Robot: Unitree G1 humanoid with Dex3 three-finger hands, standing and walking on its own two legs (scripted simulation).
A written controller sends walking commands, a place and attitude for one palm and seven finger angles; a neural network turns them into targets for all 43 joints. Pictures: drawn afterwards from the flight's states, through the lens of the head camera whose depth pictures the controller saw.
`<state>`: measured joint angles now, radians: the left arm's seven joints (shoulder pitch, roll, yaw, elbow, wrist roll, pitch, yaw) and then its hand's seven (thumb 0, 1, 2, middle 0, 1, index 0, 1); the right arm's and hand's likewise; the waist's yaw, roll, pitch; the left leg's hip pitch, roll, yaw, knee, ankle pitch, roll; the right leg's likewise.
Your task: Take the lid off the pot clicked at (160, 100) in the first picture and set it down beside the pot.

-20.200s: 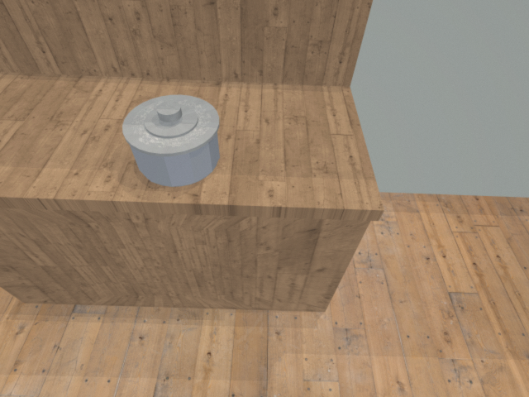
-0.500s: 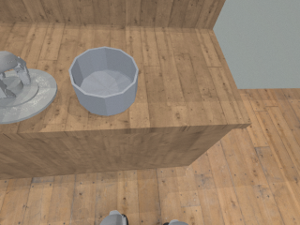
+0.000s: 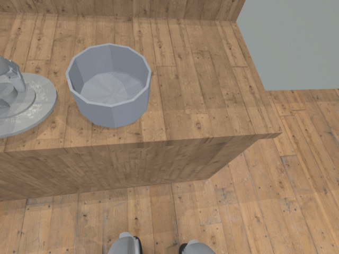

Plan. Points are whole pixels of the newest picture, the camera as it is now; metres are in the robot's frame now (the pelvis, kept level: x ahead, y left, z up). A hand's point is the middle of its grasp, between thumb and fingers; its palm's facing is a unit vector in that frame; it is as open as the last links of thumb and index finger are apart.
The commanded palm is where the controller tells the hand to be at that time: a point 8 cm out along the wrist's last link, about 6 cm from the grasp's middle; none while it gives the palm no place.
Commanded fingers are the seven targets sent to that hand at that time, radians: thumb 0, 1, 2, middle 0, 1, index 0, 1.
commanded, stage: lower the lid onto the table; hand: left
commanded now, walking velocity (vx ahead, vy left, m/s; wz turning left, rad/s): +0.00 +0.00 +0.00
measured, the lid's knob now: (3, 92) +0.49 +0.35 +0.02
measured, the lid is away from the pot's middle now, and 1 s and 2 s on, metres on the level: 0.24 0.25 0.25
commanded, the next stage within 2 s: open the fingers wide in 0.40 s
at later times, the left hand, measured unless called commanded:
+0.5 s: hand out of the picture +0.46 +0.35 +0.03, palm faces -0.50 -0.13 -0.86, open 7.8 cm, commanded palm +0.49 +0.33 +0.08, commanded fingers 0.00 0.63 0.96 -0.78 -1.07 -0.79 -1.06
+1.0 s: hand out of the picture +0.44 +0.34 +0.03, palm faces -0.46 -0.14 -0.88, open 7.8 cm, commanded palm +0.48 +0.33 +0.08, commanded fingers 0.00 0.26 0.68 -0.48 -0.99 -0.48 -0.98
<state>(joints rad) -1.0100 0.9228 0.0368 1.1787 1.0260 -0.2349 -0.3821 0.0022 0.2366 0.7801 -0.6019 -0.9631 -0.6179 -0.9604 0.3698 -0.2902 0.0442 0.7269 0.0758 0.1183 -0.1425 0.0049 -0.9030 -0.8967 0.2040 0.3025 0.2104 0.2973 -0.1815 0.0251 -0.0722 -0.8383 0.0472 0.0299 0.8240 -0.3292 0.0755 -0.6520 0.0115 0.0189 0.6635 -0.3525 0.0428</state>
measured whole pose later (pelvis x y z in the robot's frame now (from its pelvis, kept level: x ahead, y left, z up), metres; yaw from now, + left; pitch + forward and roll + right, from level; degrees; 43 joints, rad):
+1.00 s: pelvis -0.02 +0.00 -0.02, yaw +1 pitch +19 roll -6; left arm -0.98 0.86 0.04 1.14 1.04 -0.18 -0.31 0.00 0.31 0.72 -0.52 -0.99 -0.54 -1.00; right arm 0.33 -0.28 0.03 0.66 0.07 0.19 -0.08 0.00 -0.90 -0.90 0.20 0.30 0.21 0.30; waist -0.16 0.03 -0.09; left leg -0.93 0.04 0.01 0.92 -0.34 0.08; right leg -0.74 0.02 0.01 0.79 -0.39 0.02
